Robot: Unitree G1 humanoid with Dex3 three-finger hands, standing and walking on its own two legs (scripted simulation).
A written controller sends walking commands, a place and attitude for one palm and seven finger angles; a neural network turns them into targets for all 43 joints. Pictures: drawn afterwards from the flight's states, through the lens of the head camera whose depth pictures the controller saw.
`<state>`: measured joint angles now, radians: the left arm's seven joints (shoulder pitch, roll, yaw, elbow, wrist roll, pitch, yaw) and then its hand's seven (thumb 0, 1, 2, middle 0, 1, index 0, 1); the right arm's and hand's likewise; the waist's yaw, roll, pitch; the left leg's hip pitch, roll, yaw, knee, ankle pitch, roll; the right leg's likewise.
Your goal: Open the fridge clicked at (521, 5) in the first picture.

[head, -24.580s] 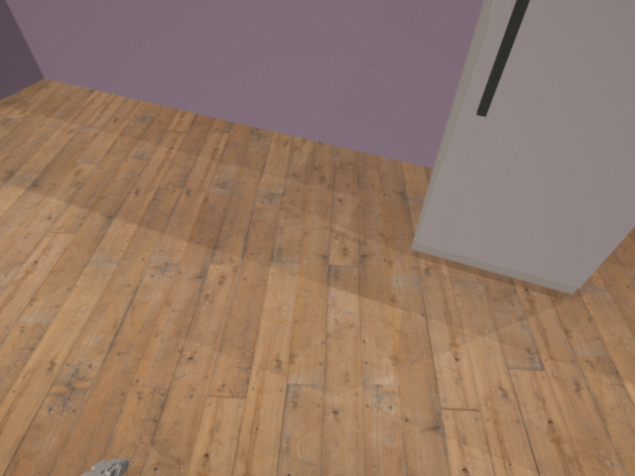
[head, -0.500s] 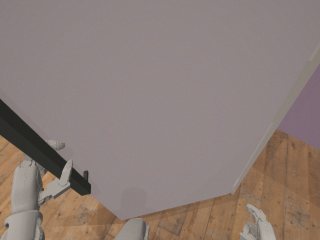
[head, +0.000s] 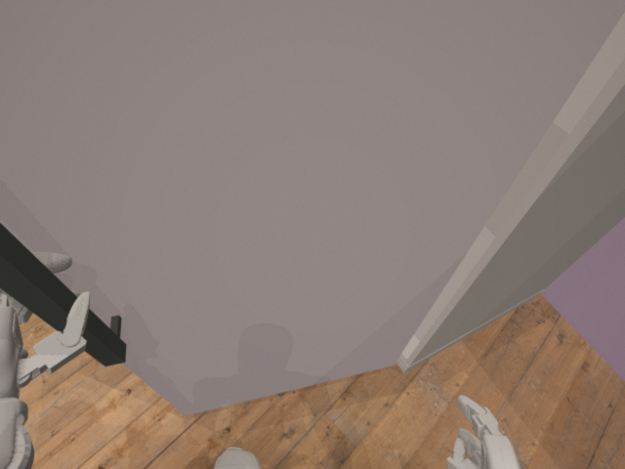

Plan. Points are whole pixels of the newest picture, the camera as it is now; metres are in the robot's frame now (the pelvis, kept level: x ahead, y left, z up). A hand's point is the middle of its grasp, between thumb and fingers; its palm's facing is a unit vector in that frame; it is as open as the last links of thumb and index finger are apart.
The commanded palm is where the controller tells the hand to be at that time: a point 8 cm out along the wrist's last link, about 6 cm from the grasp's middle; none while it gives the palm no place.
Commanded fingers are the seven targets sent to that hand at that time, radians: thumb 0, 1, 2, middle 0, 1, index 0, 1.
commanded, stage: stop walking and hold the door back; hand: left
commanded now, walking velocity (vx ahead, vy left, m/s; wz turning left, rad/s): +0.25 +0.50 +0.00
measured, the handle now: (10, 240) +0.27 +0.30 +0.19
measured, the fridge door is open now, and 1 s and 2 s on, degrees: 76 71 73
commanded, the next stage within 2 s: loosen the grip on the handle in 1.42 s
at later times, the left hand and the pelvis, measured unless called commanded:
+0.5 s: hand (75, 345) +0.21 +0.26 +0.10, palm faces +0.53 -0.80 -0.29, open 6.1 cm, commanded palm +0.19 +0.32 +0.09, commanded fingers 0.00 0.90 0.90 -0.45 -1.40 -0.45 -1.40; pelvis -0.12 -0.08 +0.02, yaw +8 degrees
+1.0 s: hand (80, 285) +0.27 +0.28 +0.10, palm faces +0.52 -0.80 -0.30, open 6.1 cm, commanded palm +0.21 +0.32 +0.09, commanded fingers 0.00 0.90 0.90 -0.45 -1.40 -0.45 -1.40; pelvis -0.12 -0.07 +0.00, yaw +2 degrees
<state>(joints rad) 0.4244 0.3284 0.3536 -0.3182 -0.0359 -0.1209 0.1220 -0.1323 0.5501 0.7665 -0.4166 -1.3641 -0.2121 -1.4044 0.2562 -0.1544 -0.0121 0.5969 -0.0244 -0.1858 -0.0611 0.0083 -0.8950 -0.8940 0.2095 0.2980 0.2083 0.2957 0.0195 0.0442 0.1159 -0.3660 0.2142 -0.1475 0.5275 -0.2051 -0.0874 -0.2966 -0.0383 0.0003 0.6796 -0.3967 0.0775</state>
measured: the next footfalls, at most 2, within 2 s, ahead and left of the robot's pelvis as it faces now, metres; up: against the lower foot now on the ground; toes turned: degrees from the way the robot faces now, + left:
right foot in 0.02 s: +0.03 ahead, -0.18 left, +0.00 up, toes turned -1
left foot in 0.56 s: -0.13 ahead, +0.04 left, +0.00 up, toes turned +12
